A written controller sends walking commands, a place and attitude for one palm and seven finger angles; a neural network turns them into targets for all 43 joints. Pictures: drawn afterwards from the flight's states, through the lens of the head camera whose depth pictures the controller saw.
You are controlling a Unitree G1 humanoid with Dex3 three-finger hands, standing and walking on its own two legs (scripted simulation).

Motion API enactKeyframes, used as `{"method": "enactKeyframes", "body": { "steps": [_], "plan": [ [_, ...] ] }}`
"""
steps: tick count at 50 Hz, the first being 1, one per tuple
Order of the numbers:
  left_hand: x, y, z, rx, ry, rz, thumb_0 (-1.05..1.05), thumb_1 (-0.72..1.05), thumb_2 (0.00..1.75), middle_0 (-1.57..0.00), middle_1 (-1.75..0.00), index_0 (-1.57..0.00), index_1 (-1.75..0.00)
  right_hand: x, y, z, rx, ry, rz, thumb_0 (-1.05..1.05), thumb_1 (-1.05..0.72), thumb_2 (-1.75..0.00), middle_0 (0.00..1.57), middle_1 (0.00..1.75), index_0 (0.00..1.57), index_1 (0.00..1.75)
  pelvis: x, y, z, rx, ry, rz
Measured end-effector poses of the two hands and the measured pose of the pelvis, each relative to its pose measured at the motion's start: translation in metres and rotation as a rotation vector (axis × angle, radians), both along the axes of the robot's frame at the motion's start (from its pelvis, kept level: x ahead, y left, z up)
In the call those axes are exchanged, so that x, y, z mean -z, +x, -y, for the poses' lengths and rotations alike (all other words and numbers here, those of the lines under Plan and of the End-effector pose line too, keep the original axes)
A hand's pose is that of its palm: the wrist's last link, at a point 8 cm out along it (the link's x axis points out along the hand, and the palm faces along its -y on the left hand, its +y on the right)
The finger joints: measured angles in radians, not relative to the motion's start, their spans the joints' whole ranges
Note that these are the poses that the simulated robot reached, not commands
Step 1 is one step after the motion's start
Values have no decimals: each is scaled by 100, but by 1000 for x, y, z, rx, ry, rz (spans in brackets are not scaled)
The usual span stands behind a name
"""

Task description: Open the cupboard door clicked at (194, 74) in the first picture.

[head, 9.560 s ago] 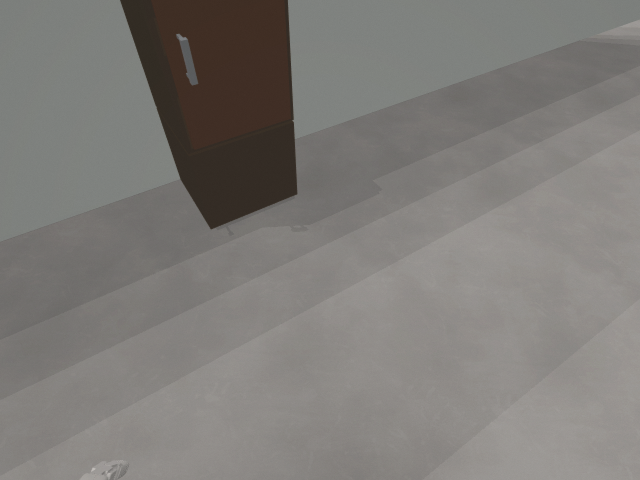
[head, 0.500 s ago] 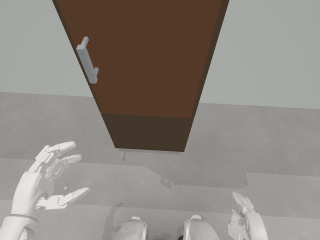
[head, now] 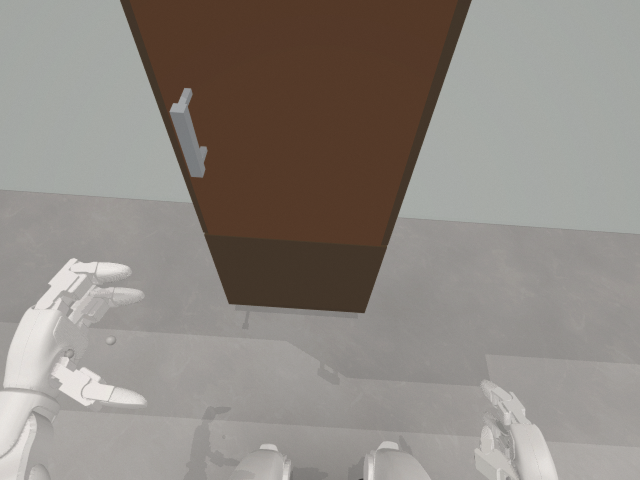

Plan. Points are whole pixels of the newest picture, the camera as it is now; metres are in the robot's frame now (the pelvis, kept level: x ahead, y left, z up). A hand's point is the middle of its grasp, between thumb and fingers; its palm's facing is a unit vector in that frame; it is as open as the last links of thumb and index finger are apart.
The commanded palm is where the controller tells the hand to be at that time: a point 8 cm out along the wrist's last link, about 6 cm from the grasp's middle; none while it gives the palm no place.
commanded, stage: raise the hand with hooked fingers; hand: left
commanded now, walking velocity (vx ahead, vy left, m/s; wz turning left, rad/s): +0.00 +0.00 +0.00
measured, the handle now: (192, 134) +0.59 +0.24 +0.05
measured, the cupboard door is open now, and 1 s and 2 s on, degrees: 0 0 0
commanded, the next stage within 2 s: move the hooked fingers beside the handle in 0.78 s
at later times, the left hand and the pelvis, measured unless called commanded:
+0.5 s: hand (98, 299) +0.30 +0.27 +0.06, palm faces +0.00 -1.00 -0.04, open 13.9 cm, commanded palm +0.27 +0.32 +0.06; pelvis +0.00 +0.00 +0.01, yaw -1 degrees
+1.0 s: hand (101, 296) +0.30 +0.27 +0.06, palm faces +0.01 -1.00 -0.04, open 13.9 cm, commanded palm +0.29 +0.32 +0.06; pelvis +0.00 +0.00 +0.01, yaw +0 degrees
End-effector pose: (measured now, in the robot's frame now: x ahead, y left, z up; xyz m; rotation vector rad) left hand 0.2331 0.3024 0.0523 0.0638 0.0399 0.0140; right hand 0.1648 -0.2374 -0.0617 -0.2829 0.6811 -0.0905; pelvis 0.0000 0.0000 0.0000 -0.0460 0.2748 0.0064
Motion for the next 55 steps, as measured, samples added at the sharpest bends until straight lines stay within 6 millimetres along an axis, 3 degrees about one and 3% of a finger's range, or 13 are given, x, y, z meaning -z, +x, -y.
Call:
{"method": "enactKeyframes", "body": {
  "steps": [7,16,26,47,55],
  "plan": [
    [-7,13,-14,-2,-3,9,-1,-48,31,-30,-119,-30,-119,3,-5,-8,-10,12,-27,1,-90,-90,21,30,20,30,-3,-1,-2,1,-1,7],
    [-13,35,-27,5,-5,5,-1,-49,30,-30,-120,-30,-120,4,-23,4,25,-18,-83,1,-90,-90,21,30,20,30,-6,-2,-3,8,1,7],
    [-10,41,-23,15,-23,-4,-1,-50,30,-30,-120,-30,-120,0,-36,16,59,-38,-115,1,-90,-90,21,30,20,30,-9,1,-3,18,6,-1],
    [-11,41,-23,3,-19,6,-1,-50,30,-30,-120,-30,-120,3,-17,5,30,-12,-84,1,-90,-90,21,30,20,30,-7,3,-1,12,4,-7],
    [-9,63,-22,6,-25,18,-1,-50,30,-30,-120,-30,-120,10,-21,10,30,-34,-109,1,-90,-90,21,30,20,30,-3,-1,0,7,3,-13]
  ]
}}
